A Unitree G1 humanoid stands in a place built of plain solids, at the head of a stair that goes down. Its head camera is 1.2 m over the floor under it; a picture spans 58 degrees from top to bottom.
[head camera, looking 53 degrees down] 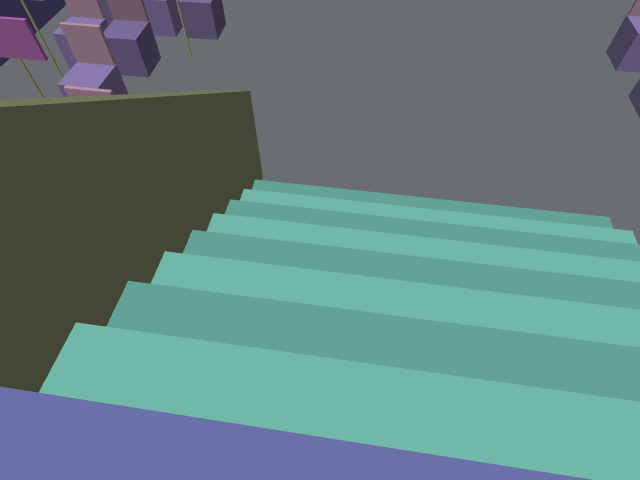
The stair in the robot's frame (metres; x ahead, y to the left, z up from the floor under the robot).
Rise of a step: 0.19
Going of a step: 0.29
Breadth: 2.94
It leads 8 degrees to the right of straight ahead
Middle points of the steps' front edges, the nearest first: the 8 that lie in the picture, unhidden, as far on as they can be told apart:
0.47 -0.60 -0.18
0.76 -0.64 -0.37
1.04 -0.68 -0.56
1.33 -0.72 -0.74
1.61 -0.76 -0.93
1.90 -0.81 -1.11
2.18 -0.85 -1.30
2.47 -0.89 -1.48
